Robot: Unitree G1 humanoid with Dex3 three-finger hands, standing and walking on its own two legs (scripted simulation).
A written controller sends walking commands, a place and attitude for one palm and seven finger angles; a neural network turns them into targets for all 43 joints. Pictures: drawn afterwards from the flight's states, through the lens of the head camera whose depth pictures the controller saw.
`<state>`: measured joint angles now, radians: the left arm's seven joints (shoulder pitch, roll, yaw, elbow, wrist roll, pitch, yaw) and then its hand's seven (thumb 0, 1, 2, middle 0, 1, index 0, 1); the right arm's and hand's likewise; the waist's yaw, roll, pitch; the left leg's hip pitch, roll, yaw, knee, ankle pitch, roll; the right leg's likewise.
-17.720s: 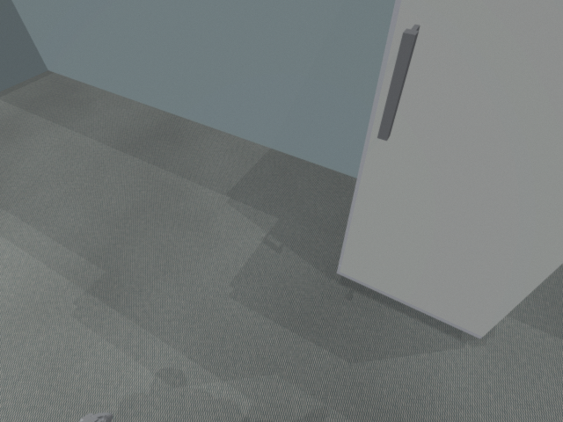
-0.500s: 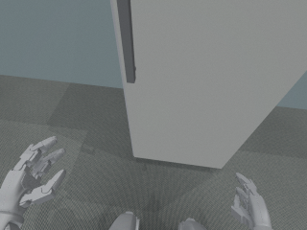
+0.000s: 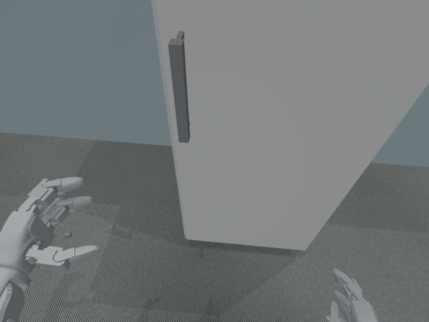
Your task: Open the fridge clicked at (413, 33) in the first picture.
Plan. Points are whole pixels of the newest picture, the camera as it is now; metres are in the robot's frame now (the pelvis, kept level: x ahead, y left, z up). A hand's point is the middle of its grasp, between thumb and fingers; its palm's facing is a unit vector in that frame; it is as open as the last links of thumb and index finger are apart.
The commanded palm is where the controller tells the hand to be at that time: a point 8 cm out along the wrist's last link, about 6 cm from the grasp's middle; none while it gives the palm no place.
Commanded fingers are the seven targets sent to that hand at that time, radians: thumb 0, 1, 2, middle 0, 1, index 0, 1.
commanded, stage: raise the hand to about handle height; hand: left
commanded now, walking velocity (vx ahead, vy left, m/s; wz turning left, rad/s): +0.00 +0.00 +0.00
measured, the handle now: (182, 92) +0.52 +0.12 +0.16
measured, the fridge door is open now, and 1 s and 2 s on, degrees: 0 0 0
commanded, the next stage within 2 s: move the hooked fingers beside the handle in 1.12 s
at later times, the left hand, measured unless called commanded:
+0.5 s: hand (46, 181) +0.27 +0.28 +0.16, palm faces +0.06 -1.00 -0.06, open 14.0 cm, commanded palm +0.24 +0.32 +0.17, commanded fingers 0.00 -0.50 0.30 -0.30 -1.20 -0.30 -1.20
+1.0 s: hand (59, 165) +0.29 +0.26 +0.18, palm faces +0.07 -1.00 -0.06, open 14.0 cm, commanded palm +0.25 +0.30 +0.19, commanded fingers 0.00 -0.50 0.30 -0.30 -1.20 -0.30 -1.20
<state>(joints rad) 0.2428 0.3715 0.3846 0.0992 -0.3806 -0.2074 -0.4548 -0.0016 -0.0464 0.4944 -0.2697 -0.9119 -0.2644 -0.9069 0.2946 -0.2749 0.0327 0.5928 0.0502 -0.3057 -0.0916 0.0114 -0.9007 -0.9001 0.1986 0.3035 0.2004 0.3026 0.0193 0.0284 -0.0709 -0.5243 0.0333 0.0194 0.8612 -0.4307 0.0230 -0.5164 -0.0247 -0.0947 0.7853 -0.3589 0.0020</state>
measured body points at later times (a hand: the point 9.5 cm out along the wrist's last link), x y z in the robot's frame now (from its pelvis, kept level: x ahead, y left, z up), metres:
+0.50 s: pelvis +0.01 +0.00 +0.03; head +0.00 +0.00 +0.48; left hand +0.26 +0.33 +0.17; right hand +0.20 -0.22 -0.04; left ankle +0.01 +0.10 -0.70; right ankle +0.02 -0.13 -0.70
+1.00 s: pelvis +0.01 -0.02 +0.03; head +0.00 -0.04 +0.48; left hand +0.28 +0.31 +0.19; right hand +0.19 -0.25 -0.04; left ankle +0.01 +0.10 -0.70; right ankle +0.03 -0.13 -0.70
